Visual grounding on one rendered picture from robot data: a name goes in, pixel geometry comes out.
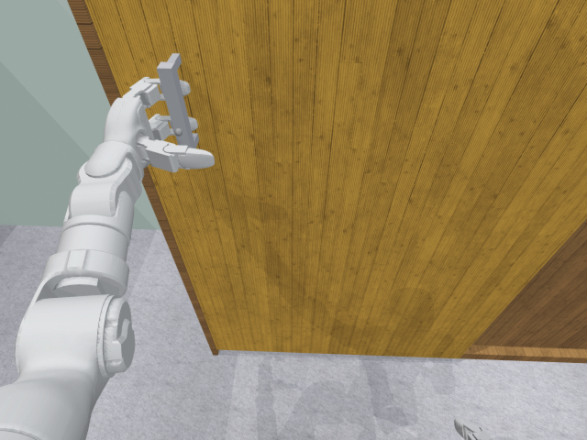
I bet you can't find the handle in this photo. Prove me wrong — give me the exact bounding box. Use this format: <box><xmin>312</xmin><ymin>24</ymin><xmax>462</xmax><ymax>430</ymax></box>
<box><xmin>157</xmin><ymin>53</ymin><xmax>199</xmax><ymax>149</ymax></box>

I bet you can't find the wardrobe door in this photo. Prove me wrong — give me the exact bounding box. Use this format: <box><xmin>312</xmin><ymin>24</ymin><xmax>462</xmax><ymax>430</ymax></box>
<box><xmin>473</xmin><ymin>219</ymin><xmax>587</xmax><ymax>349</ymax></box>
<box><xmin>84</xmin><ymin>0</ymin><xmax>587</xmax><ymax>358</ymax></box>

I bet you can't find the left robot upper arm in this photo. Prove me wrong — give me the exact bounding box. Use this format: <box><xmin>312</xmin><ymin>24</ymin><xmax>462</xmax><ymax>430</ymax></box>
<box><xmin>0</xmin><ymin>294</ymin><xmax>135</xmax><ymax>440</ymax></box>

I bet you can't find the right robot hand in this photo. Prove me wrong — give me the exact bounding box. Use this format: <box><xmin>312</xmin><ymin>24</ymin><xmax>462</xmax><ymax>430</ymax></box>
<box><xmin>454</xmin><ymin>418</ymin><xmax>493</xmax><ymax>440</ymax></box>

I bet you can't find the left robot hand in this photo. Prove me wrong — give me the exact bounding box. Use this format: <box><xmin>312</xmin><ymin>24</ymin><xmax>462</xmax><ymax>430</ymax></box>
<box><xmin>103</xmin><ymin>77</ymin><xmax>215</xmax><ymax>172</ymax></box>

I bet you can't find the left robot forearm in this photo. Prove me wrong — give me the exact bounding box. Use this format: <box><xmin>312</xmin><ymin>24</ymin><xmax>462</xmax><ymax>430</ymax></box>
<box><xmin>15</xmin><ymin>141</ymin><xmax>144</xmax><ymax>375</ymax></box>

